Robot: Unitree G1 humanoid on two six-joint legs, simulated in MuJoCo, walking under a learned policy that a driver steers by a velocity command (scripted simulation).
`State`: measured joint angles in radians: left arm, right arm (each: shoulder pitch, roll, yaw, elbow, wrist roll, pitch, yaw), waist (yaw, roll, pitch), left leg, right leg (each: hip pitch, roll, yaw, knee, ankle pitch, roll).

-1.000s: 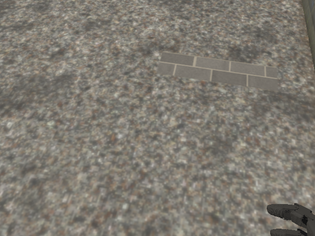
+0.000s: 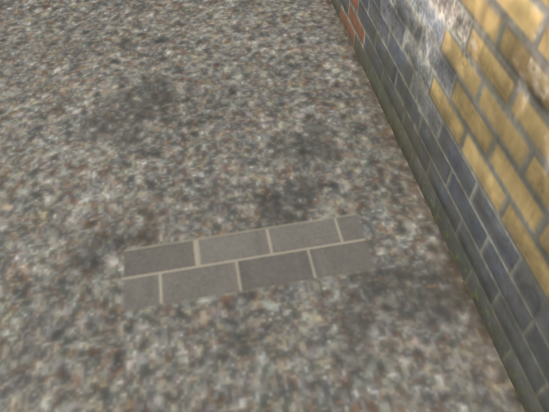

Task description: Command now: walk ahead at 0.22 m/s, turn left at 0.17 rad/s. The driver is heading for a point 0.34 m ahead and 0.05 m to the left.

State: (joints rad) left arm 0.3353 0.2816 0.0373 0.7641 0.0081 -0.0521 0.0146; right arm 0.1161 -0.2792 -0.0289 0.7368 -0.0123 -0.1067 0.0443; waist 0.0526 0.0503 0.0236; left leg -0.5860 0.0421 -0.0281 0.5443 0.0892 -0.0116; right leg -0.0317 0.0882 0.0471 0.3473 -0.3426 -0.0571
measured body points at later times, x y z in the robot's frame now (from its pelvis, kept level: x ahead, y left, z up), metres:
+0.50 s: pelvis +0.11 +0.00 -0.01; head +0.13 +0.00 +0.44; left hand +0.17 +0.29 -0.11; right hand +0.31 -0.23 -0.11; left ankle +0.17 +0.12 -0.73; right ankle +0.15 -0.12 -0.74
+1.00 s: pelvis +0.12 -0.01 +0.00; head +0.12 +0.00 +0.45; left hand +0.19 +0.26 -0.12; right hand +0.29 -0.23 -0.12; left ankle +0.10 +0.13 -0.74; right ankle +0.15 -0.12 -0.74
